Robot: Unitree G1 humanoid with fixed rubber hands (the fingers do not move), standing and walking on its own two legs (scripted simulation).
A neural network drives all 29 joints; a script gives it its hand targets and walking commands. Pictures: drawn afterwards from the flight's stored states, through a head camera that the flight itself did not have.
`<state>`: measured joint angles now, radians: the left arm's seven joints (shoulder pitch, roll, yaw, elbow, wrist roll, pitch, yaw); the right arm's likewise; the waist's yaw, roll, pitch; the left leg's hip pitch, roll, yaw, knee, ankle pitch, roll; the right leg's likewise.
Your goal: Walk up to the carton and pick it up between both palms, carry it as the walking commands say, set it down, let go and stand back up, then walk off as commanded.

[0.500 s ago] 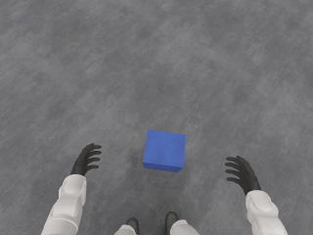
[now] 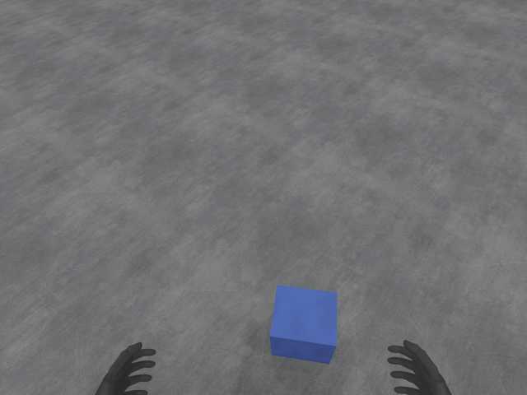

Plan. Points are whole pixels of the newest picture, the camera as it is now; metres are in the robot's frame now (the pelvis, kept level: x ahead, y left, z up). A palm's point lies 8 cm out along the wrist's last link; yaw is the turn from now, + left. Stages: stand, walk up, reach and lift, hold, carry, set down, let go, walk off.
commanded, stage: let go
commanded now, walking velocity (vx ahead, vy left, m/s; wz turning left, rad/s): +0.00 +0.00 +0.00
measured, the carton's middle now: (303, 324) +0.47 -0.08 -0.67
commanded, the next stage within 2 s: stand in 0.20 s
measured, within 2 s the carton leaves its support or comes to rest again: neither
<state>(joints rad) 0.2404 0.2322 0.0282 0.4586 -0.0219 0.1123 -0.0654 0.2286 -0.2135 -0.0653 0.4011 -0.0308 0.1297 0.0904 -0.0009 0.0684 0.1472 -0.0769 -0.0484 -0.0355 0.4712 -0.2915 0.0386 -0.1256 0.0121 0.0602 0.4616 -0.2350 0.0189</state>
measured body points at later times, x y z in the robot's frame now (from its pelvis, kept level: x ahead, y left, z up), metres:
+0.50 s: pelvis +0.02 -0.04 +0.00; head +0.00 -0.06 +0.45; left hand +0.11 +0.25 -0.10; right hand +0.14 -0.33 -0.11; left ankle -0.02 +0.10 -0.74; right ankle +0.02 -0.13 -0.74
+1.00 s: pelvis +0.01 -0.02 +0.00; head -0.02 -0.03 +0.45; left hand +0.10 +0.27 -0.11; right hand +0.09 -0.32 -0.12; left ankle -0.02 +0.10 -0.74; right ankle +0.02 -0.13 -0.74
